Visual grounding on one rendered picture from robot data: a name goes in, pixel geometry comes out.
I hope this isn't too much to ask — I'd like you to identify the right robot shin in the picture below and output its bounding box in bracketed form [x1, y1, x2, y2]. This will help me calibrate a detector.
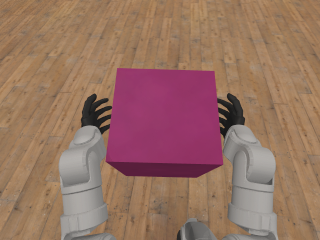
[184, 218, 197, 225]

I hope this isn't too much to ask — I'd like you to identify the robot right hand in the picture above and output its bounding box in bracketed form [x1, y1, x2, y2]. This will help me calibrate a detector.
[217, 93, 245, 139]

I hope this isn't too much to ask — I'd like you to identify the right robot thigh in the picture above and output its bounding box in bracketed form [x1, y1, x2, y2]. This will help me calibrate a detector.
[180, 221, 217, 240]

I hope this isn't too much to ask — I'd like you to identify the robot right forearm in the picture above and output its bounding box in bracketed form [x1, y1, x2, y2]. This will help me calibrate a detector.
[222, 124, 279, 240]

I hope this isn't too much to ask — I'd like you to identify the robot left hand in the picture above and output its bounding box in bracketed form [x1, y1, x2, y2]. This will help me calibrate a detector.
[81, 93, 112, 134]

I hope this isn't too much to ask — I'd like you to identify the robot left forearm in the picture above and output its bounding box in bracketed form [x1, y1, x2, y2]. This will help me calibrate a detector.
[58, 125, 108, 240]

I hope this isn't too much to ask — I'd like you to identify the carton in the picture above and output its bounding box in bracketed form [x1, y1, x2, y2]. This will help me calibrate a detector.
[105, 68, 223, 178]

